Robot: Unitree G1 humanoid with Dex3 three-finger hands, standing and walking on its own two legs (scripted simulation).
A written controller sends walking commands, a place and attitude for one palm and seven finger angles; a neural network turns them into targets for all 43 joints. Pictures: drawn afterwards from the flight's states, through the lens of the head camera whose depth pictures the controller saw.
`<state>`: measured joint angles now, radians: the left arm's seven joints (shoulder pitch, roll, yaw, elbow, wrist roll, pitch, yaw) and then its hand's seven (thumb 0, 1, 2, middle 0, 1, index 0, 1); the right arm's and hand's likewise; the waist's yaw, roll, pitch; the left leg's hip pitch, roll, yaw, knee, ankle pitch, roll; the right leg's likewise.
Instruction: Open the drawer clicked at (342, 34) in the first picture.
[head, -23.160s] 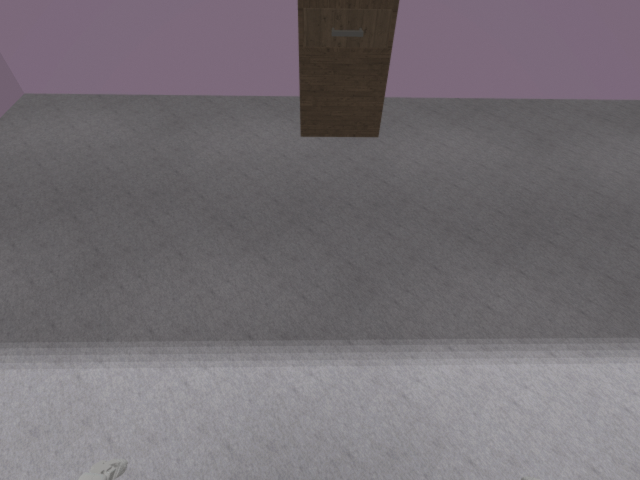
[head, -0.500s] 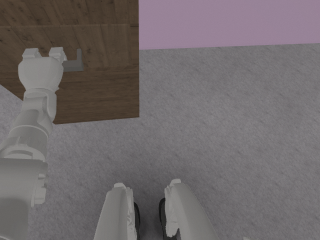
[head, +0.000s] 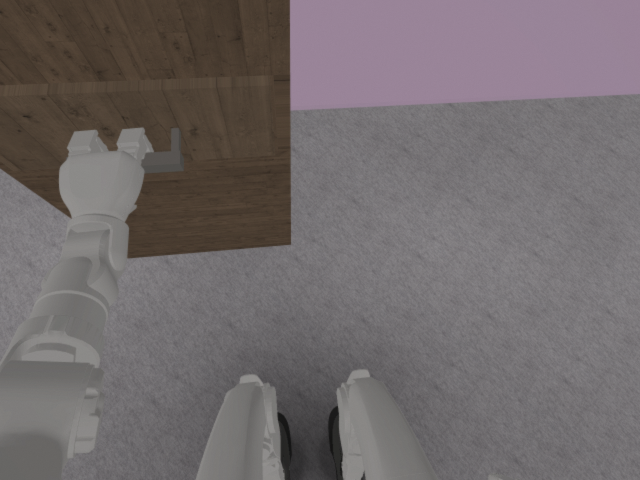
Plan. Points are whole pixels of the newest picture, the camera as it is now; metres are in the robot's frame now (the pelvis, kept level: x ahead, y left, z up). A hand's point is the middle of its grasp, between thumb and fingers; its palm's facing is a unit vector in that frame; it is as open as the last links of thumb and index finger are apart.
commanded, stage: pull the drawer open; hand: left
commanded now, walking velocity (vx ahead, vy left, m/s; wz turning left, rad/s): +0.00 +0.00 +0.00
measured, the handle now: (127, 151) +0.53 +0.25 -0.05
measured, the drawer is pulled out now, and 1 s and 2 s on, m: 0.01 0.07 0.10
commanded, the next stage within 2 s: none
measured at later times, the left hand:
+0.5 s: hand (123, 221) +0.44 +0.25 -0.07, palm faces -0.06 -0.06 -1.00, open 5.7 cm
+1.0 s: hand (123, 241) +0.41 +0.25 -0.07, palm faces -0.04 -0.05 -1.00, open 5.7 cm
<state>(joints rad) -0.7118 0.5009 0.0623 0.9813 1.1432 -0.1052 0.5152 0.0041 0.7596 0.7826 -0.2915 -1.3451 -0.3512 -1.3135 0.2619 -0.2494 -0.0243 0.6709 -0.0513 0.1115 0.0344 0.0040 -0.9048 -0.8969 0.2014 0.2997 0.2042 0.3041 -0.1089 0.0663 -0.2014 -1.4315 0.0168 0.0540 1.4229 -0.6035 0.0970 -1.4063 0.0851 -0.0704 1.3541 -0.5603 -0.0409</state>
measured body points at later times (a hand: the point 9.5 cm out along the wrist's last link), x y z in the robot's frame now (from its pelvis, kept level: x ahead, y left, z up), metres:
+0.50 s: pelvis +0.01 +0.00 +0.01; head +0.18 +0.02 +0.43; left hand +0.43 +0.25 -0.01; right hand +0.09 -0.26 -0.12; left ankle +0.02 +0.06 -0.58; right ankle +0.03 -0.10 -0.58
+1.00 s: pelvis +0.00 +0.00 +0.01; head +0.16 +0.01 +0.43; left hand +0.41 +0.25 -0.02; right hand +0.08 -0.27 -0.13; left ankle +0.02 +0.06 -0.58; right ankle +0.03 -0.10 -0.58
